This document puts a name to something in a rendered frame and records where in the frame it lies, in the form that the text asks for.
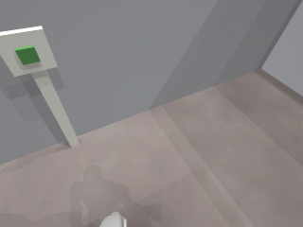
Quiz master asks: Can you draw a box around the panel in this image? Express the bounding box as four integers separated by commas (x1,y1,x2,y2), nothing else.
0,26,80,148

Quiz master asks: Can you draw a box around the button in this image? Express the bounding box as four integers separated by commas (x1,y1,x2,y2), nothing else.
14,45,40,65

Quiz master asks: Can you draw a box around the robot left thigh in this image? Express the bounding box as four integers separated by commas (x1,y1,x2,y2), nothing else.
99,214,127,227

